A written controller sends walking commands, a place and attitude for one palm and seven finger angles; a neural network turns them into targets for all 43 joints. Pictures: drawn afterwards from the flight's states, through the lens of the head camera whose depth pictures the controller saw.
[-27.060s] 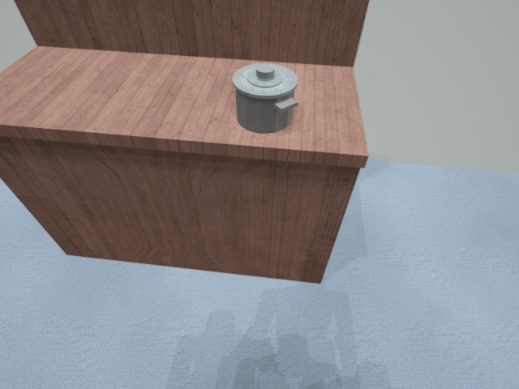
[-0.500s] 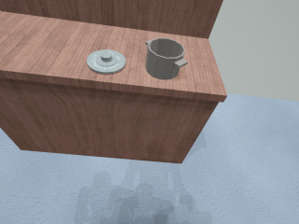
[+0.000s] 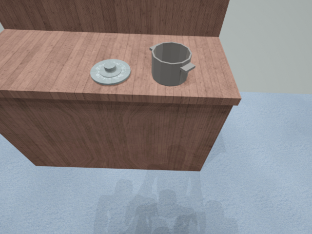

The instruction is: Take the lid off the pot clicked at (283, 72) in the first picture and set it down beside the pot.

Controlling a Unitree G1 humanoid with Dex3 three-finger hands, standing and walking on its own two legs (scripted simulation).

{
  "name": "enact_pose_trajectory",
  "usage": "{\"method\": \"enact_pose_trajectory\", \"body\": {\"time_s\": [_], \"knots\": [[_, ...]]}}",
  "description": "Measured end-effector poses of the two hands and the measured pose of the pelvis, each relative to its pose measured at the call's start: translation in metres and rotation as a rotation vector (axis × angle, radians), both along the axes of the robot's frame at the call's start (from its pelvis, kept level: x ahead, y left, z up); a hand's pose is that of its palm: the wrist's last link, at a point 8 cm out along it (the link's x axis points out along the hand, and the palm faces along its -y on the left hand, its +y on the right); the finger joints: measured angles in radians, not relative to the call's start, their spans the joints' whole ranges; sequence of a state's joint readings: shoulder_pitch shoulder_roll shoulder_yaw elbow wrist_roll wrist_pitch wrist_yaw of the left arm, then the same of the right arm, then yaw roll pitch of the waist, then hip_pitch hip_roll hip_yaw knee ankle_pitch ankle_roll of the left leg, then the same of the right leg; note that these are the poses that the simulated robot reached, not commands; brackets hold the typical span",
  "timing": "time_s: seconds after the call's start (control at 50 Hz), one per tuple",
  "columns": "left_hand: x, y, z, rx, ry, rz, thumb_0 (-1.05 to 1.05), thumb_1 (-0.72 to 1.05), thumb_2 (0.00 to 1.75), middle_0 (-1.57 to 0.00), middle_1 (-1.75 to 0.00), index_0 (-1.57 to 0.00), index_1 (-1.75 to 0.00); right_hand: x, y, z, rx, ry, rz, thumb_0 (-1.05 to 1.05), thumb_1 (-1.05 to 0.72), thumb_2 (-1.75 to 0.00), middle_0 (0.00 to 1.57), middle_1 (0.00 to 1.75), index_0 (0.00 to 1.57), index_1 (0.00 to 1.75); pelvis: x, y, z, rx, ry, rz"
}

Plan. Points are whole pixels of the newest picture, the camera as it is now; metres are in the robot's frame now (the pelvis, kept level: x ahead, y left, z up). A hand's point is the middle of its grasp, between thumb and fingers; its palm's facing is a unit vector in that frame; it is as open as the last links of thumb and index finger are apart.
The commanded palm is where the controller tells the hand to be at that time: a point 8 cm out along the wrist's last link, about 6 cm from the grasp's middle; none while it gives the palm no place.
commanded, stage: let the arm hang, fingers relaxed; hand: left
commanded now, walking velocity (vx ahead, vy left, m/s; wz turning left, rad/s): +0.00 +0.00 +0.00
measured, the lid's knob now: (109, 66) +0.70 +0.22 +0.01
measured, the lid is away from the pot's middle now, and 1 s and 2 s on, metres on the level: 0.24 0.24 0.24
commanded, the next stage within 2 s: look to check the result in 0.26 s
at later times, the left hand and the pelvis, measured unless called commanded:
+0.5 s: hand out of the picture +0.02 +0.16 -0.18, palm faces +0.02 -0.98 -0.18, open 7.3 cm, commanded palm none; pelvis +0.02 +0.00 +0.00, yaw -1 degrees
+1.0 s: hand out of the picture +0.02 +0.16 -0.18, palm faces +0.02 -0.98 -0.18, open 7.3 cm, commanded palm none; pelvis +0.02 +0.00 +0.00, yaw -1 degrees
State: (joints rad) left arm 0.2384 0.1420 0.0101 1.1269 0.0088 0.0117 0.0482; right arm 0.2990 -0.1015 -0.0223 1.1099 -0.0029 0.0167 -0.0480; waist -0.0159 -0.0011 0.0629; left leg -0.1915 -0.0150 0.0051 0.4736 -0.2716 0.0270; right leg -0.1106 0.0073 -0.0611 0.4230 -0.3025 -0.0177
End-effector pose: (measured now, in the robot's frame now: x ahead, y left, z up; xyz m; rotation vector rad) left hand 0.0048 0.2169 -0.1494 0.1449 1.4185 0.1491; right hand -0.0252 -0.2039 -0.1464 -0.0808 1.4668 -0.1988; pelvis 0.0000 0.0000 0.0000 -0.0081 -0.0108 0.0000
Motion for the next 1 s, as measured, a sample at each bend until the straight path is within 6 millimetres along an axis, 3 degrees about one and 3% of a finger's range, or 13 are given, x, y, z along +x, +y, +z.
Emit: {"method": "enact_pose_trajectory", "body": {"time_s": [0.22,0.54,1.0], "knots": [[0.016,0.002,-0.001,0.003,-0.021,0.0,0.01,0.94,0.9,-0.19,-0.3,-0.2,-0.3,0.011,-0.007,0.002,-0.022,-0.013,-0.008,0.01,-0.92,-0.9,0.2,0.3,0.2,0.3,0.009,-0.002,0.0,0.002,0.003,-0.006],[0.009,-0.005,-0.001,-0.01,0.018,0.009,0.01,0.93,0.9,-0.19,-0.3,-0.2,-0.3,0.02,-0.009,0.002,-0.027,-0.011,-0.01,0.01,-0.92,-0.9,0.2,0.3,0.2,0.3,0.017,-0.003,0.0,0.004,0.001,-0.011],[0.008,-0.008,-0.001,-0.011,0.023,0.01,0.01,0.92,0.9,-0.19,-0.3,-0.2,-0.3,0.013,-0.004,0.001,-0.012,0.005,-0.026,0.01,-0.92,-0.9,0.2,0.3,0.2,0.3,0.019,-0.004,0.0,0.006,0.0,-0.016]]}}
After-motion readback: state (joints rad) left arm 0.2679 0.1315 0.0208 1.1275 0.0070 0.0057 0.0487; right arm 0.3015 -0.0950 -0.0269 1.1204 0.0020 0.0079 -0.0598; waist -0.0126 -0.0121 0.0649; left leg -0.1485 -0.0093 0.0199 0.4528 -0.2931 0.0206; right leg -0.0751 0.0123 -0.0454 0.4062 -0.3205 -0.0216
